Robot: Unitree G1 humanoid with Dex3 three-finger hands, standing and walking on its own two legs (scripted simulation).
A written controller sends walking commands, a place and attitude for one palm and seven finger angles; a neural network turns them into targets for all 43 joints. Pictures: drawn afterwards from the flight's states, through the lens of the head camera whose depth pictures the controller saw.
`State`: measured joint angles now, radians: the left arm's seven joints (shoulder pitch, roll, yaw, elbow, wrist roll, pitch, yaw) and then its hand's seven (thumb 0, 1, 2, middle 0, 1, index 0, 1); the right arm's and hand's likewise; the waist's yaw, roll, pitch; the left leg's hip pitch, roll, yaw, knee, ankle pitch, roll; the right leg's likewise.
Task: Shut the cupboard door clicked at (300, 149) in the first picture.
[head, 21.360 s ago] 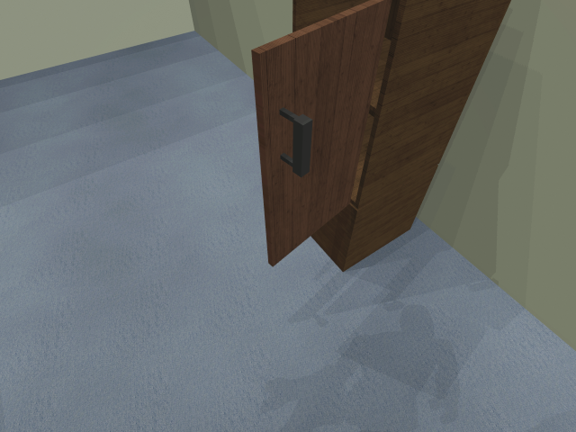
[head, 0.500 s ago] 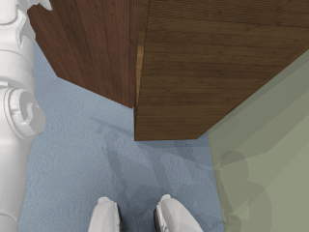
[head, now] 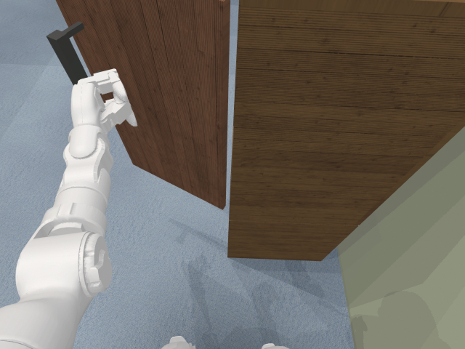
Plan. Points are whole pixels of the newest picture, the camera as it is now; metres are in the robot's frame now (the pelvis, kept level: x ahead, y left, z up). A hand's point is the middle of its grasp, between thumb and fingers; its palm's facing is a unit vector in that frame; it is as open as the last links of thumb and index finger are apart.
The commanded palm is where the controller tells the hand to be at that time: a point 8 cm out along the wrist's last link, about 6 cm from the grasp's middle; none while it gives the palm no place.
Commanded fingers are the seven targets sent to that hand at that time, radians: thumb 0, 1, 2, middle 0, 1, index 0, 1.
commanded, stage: pull the fist back off the door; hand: left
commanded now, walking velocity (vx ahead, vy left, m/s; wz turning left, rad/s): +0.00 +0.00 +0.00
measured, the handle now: (80, 59) +0.64 +0.24 +0.12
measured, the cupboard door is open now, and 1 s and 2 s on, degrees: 64 64 64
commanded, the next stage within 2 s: draw the hand back to the body in 0.16 s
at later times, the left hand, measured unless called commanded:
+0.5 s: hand (117, 125) +0.45 +0.15 +0.13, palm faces +0.07 -1.00 -0.01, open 3.1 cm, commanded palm +0.40 +0.20 +0.14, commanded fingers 0.00 0.90 0.90 -1.30 -1.50 -1.30 -1.50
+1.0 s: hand (34, 211) +0.30 +0.21 +0.16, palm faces +0.26 -0.94 -0.22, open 3.2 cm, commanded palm +0.25 +0.26 +0.18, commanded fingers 0.00 0.90 0.90 -0.83 -0.99 -0.83 -0.99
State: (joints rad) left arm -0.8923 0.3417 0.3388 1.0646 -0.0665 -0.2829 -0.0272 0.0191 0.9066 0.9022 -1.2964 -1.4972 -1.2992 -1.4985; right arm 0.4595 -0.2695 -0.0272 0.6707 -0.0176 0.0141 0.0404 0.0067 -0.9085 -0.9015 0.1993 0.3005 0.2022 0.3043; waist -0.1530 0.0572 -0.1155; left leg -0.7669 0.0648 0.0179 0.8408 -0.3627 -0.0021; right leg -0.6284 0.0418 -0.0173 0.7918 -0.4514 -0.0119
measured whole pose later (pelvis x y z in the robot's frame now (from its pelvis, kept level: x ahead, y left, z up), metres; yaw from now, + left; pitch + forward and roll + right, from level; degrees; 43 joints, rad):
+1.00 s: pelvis -0.01 +0.00 +0.04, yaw +1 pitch -1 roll +0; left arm -0.07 0.29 0.16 0.15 -0.10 -0.05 0.04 0.02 0.90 0.90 -1.08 -1.26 -1.09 -1.26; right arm 0.15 -0.24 0.03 0.60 0.05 -0.01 -0.09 0.01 -0.91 -0.90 0.20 0.30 0.20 0.30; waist 0.03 0.05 -0.03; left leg -0.27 0.02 0.03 0.51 -0.22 0.00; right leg -0.16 0.00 -0.01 0.51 -0.34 -0.01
